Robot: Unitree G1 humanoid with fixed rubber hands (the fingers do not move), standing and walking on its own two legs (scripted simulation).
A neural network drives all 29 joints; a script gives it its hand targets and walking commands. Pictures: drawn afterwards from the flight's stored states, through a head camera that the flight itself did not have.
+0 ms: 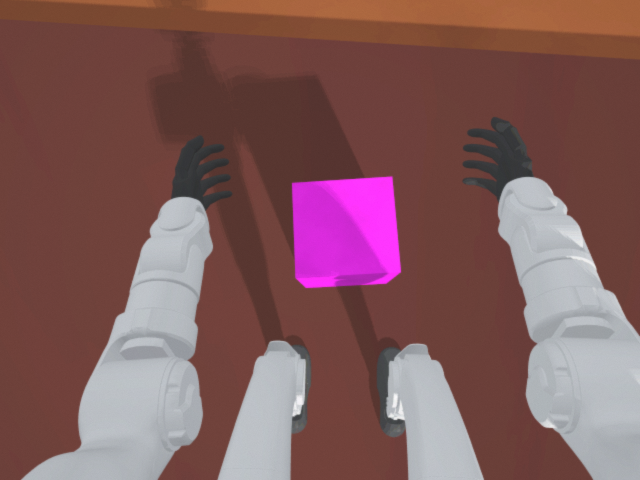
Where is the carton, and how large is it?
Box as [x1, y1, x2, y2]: [292, 177, 400, 287]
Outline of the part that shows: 391,177 292,183 295,277 305,287 385,283 400,271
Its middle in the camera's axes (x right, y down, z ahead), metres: +0.05 -0.01 +0.92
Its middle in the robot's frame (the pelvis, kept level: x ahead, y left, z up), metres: +0.48 +0.01 -0.52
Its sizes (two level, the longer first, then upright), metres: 0.210 0.200 0.250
